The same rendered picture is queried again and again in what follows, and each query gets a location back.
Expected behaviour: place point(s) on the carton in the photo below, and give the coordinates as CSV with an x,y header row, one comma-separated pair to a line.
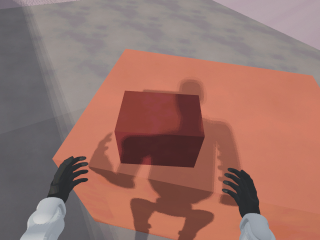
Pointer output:
x,y
160,129

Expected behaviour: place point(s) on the robot left forearm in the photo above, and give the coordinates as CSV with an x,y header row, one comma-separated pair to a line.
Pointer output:
x,y
47,222

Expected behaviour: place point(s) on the pedestal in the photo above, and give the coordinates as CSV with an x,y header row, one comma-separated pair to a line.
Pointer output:
x,y
262,121

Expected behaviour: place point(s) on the robot right forearm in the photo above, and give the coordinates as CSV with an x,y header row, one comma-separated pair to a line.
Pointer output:
x,y
254,226

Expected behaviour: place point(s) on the robot left hand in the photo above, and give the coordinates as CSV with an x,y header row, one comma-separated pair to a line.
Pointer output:
x,y
63,181

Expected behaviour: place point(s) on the robot right hand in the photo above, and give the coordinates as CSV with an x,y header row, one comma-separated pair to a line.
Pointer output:
x,y
246,194

